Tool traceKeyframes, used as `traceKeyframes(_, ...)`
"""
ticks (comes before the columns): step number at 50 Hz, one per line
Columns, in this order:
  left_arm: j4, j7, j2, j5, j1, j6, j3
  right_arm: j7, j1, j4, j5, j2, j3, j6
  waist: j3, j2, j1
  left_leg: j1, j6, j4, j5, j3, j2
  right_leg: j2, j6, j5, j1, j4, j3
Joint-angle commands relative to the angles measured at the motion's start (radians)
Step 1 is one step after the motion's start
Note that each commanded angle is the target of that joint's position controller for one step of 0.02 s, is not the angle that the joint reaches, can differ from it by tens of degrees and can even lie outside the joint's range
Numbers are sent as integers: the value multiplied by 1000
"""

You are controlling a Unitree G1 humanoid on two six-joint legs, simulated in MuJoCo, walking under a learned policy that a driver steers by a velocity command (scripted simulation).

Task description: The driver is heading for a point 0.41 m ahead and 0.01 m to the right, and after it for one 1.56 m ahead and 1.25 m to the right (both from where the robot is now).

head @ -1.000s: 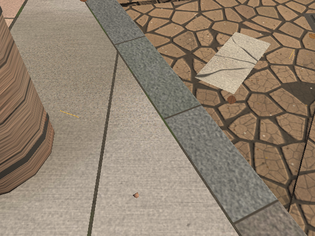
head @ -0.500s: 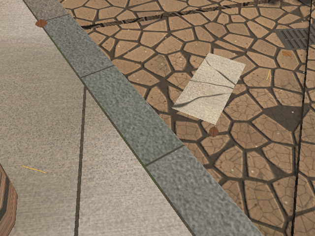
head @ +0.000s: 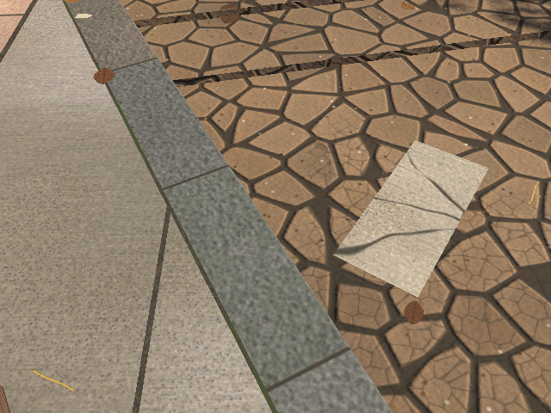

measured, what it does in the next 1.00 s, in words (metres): walks ahead, turning right: left foot, then right foot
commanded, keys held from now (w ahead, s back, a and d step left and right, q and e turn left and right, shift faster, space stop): w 0.28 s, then e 0.72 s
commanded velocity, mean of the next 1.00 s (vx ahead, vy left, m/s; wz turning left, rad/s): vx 0.25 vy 0.00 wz -0.30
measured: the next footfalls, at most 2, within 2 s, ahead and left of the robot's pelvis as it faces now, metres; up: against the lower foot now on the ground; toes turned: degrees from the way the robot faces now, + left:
left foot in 0.24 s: +0.33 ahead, +0.16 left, +0.00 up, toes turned +4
right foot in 0.74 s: +0.44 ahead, -0.07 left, +0.00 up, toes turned -13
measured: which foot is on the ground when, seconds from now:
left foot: up 0.00-0.22, down 0.24-0.76, up 0.78-1.00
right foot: down 0.00-0.26, up 0.28-0.72, down 0.74-1.00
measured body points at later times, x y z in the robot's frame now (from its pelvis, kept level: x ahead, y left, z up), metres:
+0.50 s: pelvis +0.26 +0.07 +0.00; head +0.30 +0.08 +0.44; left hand +0.37 +0.34 -0.14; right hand +0.31 -0.19 -0.14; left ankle +0.29 +0.15 -0.75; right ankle +0.31 -0.09 -0.68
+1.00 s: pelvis +0.36 +0.03 -0.01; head +0.40 -0.01 +0.44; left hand +0.58 +0.26 -0.10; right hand +0.43 -0.29 -0.13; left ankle +0.43 +0.20 -0.68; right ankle +0.40 -0.06 -0.75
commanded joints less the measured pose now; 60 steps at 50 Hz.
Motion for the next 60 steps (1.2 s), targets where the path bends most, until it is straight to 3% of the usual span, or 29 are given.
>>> traceKeyframes(1, -57, 14, 156, -7, -30, -12, 27, 9, -51, -52, -2, -34, -3, -8, 50, -93, -21, 1, -10, -159, 158, 11, -4, -254, -134, 176, -37, -147, 142)
traceKeyframes(5, -20, 16, 165, -18, 54, 1, 31, 28, -176, -89, 7, -24, 13, -13, 86, -86, 25, 17, -5, -299, 186, 42, -39, -269, -129, 172, 42, -125, 116)
traceKeyframes(8, 1, 19, 177, -24, 84, 18, 38, 48, -217, -113, 12, -39, 17, -22, 97, -92, 24, 12, 21, -358, 104, 40, -55, -318, -121, 231, 146, -66, 129)
traceKeyframes(10, -2, 23, 195, -26, 59, 29, 44, 54, -160, -105, 14, -75, 6, -28, 61, -116, -22, 115, 48, -382, 35, 58, -84, -332, -100, 395, 184, 3, 128)
traceKeyframes(12, -15, 24, 174, -27, 19, 38, 35, 48, 94, -28, 9, -154, -35, -32, -97, -108, -149, 482, 95, -397, 44, 98, -134, -253, -52, 610, 116, 294, 61)
traceKeyframes(13, -37, 24, 136, -8, 37, 38, 18, 38, 277, 9, -5, -231, -56, -31, -252, 13, -197, 791, 164, -376, 34, -137, 64, -187, -12, 316, -95, 620, 12)
traceKeyframes(14, -37, 13, 2, -12, 151, 16, -16, 44, 327, 34, -1, -272, -62, -27, -360, 271, -129, 1077, 322, -522, -192, -620, 261, 6, 48, -353, -474, 938, 57)
traceKeyframes(15, -32, 11, 104, -37, 78, -4, 5, 44, 287, 18, 2, -176, -33, -28, -309, 166, -164, 1032, 281, -583, -197, -632, 244, -32, 37, -425, -573, 1047, 194)
traceKeyframes(16, -55, 12, 149, -60, 4, -14, 19, 38, 191, -4, -5, -138, -20, -32, -173, 129, -147, 896, 243, -574, -2, -458, 227, -68, 30, -362, -612, 1076, 184)
traceKeyframes(17, -56, 22, 149, -58, -24, -12, 21, 37, 101, -26, -14, -112, -10, -36, -114, 39, -108, 746, 220, -574, 235, -314, 199, -116, 36, -291, -553, 1044, 163)
traceKeyframes(18, -51, 32, 142, -45, -33, -2, 31, 38, 51, -29, -21, -84, -3, -40, -69, 10, -79, 622, 203, -585, 394, -201, 169, -140, 45, -260, -495, 990, 159)
traceKeyframes(20, -36, 36, 100, -43, 22, 33, 35, 37, 27, -17, -37, -49, 7, -43, -61, 53, -30, 505, 182, -612, 509, -76, 130, -161, 51, -227, -375, 921, 162)
traceKeyframes(23, -84, 44, 84, -31, -26, 65, 39, 12, 8, -15, -37, -101, -3, -40, -28, 54, -6, 464, 200, -643, 588, 29, 125, -150, 72, -128, -410, 801, 135)
traceKeyframes(27, -146, 26, 74, -20, -121, 73, 32, -26, -6, -25, -28, -132, -10, -7, -47, 60, -29, 485, 184, -649, 534, 143, 103, -150, 78, 77, -370, 570, 75)
traceKeyframes(32, -229, -3, 100, -17, -222, 92, 41, -39, 15, -27, -8, -154, -20, 36, -33, 51, -63, 593, 164, -569, 441, 157, 143, -131, 54, 25, -398, 453, 36)
traceKeyframes(35, -262, -23, 110, -21, -210, 97, 48, -45, -4, -46, 10, -168, -29, 61, -23, 54, -43, 631, 131, -454, 423, 144, 168, -108, 15, -44, -374, 356, 7)
traceKeyframes(36, -256, -24, 120, -19, -158, 93, 56, -48, -12, -51, 15, -167, -30, 68, -46, 35, -10, 615, 96, -353, 454, 171, 139, -79, -11, 32, -282, 263, -14)
traceKeyframes(37, -248, -13, 196, -11, -82, 88, 83, -46, 41, -46, 5, -153, -30, 71, -106, -71, 10, 540, 29, -162, 361, 212, 61, -106, -60, 331, -111, 185, 86)
traceKeyframes(38, -263, 9, 328, 0, -41, 91, 115, -37, 41, -90, -37, -109, -15, 64, -179, -316, -11, 250, -55, 163, -142, 248, -86, -326, -205, 802, 124, 217, 406)
traceKeyframes(39, -284, 5, 311, 13, -33, 89, 96, -20, 5, -127, -39, -93, -2, 55, -319, -336, 1, 59, -70, 384, -632, 67, -214, -459, -379, 729, 251, 149, 675)
traceKeyframes(40, -302, -2, 258, 10, -64, 81, 78, -7, -38, -120, -5, -121, -12, 51, -299, -197, 15, 11, -54, 450, -589, -41, -163, -426, -337, 630, 211, 133, 605)
traceKeyframes(41, -317, 1, 228, -3, -128, 74, 71, -8, -60, -121, 11, -124, -13, 54, -222, -127, -7, -15, -45, 433, -504, -39, -139, -374, -274, 536, 136, 135, 499)
traceKeyframes(42, -324, 7, 209, -19, -165, 76, 65, -20, -63, -110, 0, -126, -17, 62, -159, -62, -25, -12, -51, 370, -433, -33, -118, -325, -220, 443, 55, 119, 432)
traceKeyframes(43, -331, 15, 197, -24, -190, 81, 61, -32, -64, -114, -12, -142, -23, 70, -138, -84, -43, 27, -56, 310, -380, -35, -104, -291, -193, 358, -13, 102, 401)
traceKeyframes(45, -349, 25, 202, -9, -201, 89, 62, -36, -55, -121, -11, -128, -23, 79, -128, -135, -61, 92, -66, 257, -319, -23, -127, -247, -181, 294, -89, 79, 389)
traceKeyframes(50, -369, 51, 233, -14, -170, 101, 74, -46, -69, -140, -13, -106, -11, 79, -136, -156, -44, 117, -92, 25, -254, -52, -143, -221, -169, 128, -92, 71, 431)
traceKeyframes(53, -388, 57, 235, -10, -184, 114, 74, -37, -79, -152, -9, -112, -9, 72, -124, -183, -33, 173, -95, -71, -233, -57, -155, -204, -160, -26, -140, 55, 476)
traceKeyframes(57, -408, 55, 236, -12, -182, 129, 74, -15, -49, -163, -5, -124, -9, 50, -124, -209, -26, 254, -74, -209, -251, -57, -172, -198, -148, -22, -130, 78, 551)
traceKeyframes(60, -424, 64, 231, -32, -201, 146, 70, 6, 60, -145, -12, -127, -18, 35, -125, -190, -88, 450, -29, -472, -120, -20, -165, -134, -86, -14, -198, 149, 539)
